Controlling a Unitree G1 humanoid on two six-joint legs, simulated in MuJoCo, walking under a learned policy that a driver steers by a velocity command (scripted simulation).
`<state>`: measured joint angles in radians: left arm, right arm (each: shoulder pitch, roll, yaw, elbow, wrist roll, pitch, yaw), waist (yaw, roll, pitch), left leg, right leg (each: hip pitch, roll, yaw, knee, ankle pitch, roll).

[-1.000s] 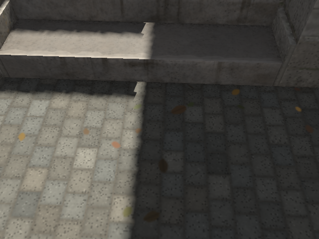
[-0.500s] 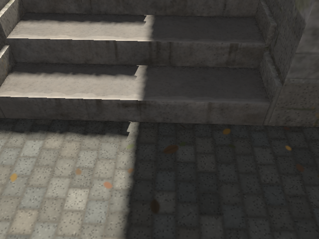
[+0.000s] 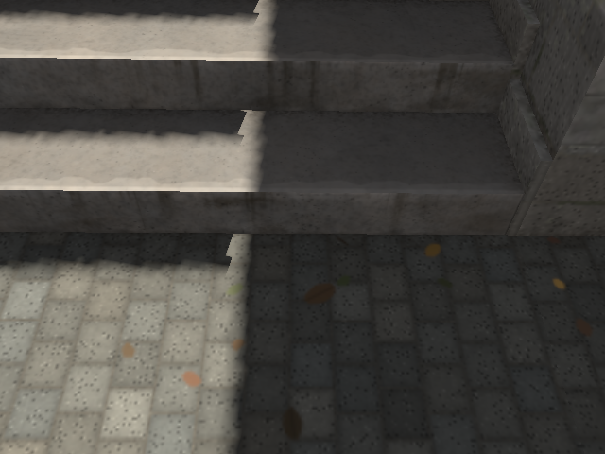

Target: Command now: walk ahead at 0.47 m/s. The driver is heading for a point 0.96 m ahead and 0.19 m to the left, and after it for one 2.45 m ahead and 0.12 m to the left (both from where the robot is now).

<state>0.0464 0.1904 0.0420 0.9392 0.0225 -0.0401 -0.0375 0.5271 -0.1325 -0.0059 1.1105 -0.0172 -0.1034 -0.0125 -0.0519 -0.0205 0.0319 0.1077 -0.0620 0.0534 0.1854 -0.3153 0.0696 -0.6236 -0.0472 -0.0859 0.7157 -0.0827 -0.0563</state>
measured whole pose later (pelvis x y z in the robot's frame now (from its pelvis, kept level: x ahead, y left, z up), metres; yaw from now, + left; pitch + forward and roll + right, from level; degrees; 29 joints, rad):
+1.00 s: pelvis +0.56 +0.03 +0.01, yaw +0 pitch +0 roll +1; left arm 0.14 0.21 0.05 0.95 0.04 -0.05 -0.03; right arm 0.41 -0.18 -0.04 1.08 -0.01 -0.10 0.00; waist -0.03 -0.04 0.04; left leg -0.05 -0.08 0.10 0.23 -0.19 0.09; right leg -0.62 -0.11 -0.02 0.92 -0.11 -0.03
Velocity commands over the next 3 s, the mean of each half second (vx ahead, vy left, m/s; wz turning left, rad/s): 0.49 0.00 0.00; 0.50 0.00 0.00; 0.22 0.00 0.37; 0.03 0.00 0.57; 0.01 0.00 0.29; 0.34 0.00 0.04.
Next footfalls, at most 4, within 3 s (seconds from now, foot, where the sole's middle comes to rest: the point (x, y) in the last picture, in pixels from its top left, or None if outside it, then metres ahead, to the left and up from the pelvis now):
0.12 right None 0.24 -0.09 -0.77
0.68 left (253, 415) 0.57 0.10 -0.77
1.20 right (320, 307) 0.84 -0.07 -0.77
1.64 left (242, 359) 0.70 0.12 -0.77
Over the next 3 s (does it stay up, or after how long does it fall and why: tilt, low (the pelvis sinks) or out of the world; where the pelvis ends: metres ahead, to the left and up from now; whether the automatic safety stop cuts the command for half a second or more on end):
stays up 0.78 0.03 0.01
